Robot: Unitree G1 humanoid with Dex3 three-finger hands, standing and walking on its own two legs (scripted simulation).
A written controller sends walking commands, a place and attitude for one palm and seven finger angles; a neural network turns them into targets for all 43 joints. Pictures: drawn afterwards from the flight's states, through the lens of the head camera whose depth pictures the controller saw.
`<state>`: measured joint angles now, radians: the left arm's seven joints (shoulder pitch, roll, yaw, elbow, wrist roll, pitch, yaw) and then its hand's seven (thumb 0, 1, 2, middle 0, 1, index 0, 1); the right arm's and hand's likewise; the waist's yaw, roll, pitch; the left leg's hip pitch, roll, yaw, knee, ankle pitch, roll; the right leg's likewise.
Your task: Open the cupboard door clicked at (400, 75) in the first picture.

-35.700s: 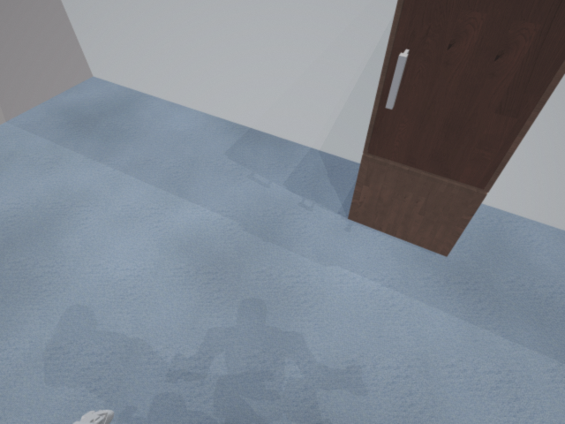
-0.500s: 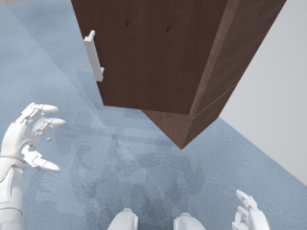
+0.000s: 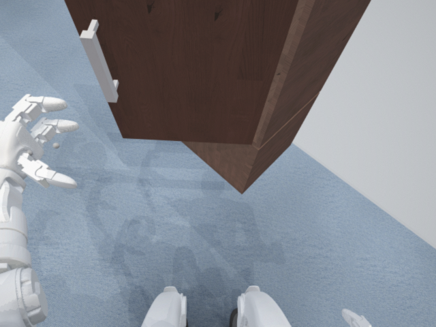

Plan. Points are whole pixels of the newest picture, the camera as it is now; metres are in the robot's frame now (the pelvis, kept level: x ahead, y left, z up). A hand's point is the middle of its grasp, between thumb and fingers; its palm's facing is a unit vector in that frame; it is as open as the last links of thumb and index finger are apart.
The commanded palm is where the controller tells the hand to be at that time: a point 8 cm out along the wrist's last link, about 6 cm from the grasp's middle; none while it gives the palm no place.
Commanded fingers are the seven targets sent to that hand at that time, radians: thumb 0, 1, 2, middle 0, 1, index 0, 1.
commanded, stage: move the hooked fingers beside the handle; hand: left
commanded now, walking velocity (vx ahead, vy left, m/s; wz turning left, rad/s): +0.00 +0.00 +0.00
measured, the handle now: (103, 64) +0.62 +0.25 +0.05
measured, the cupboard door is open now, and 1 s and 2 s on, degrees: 43 43 43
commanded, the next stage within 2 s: slide the fingers in behind the handle in 1.80 s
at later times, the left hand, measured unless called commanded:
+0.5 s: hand (59, 107) +0.49 +0.30 +0.07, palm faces -0.01 -1.00 -0.01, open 14.0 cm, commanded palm +0.49 +0.34 +0.06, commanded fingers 0.00 -0.50 0.30 -0.30 -1.20 -0.30 -1.20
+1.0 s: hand (71, 72) +0.58 +0.30 +0.07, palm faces -0.01 -1.00 -0.03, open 14.0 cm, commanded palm +0.58 +0.32 +0.06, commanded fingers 0.00 -0.50 0.30 -0.30 -1.20 -0.30 -1.20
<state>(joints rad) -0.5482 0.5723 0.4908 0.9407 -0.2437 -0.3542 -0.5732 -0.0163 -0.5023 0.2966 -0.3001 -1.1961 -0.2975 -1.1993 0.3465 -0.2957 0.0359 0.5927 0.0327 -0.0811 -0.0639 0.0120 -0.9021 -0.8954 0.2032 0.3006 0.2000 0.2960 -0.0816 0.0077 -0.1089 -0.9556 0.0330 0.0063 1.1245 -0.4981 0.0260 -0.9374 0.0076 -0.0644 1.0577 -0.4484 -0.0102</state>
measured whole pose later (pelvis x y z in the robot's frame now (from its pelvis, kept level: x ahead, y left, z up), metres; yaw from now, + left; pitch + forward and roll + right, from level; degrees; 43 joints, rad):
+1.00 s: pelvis +0.00 +0.02 -0.04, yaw -3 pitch +31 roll -8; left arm -1.26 1.05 0.54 1.36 0.02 -0.24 -0.54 -0.02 -0.50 0.30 -0.30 -1.20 -0.30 -1.20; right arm 0.39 -0.30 0.15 0.56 -0.01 0.08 -0.06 0.00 -0.90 -0.90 0.20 0.30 0.20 0.30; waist -0.29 0.04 -0.07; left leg -1.31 0.06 -0.04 1.29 -0.54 0.05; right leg -1.25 0.04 -0.11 1.14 -0.45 0.01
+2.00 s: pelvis +0.00 +0.01 -0.03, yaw -3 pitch +30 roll -8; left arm -1.17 0.97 0.54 1.33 -0.02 -0.27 -0.52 -0.02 -0.50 0.30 -0.30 -1.20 -0.30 -1.20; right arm 0.38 -0.29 0.13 0.56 -0.01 0.10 -0.04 0.00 -0.90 -0.90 0.20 0.30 0.20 0.30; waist -0.26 0.04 -0.07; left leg -1.26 0.07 -0.05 1.27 -0.53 0.04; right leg -1.19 0.05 -0.11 1.11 -0.44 0.00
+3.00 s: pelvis +0.01 +0.01 -0.02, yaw -2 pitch +28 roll -6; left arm -1.10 0.75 0.47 1.27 -0.05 -0.33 -0.38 -0.02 -0.50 0.30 -0.30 -1.20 -0.30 -1.20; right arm 0.39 -0.27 0.09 0.60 -0.02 0.08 -0.01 0.00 -0.90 -0.90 0.20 0.30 0.20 0.30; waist -0.24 0.04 -0.10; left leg -1.19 0.06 -0.03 1.22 -0.53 0.04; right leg -1.14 0.04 -0.09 1.09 -0.45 0.00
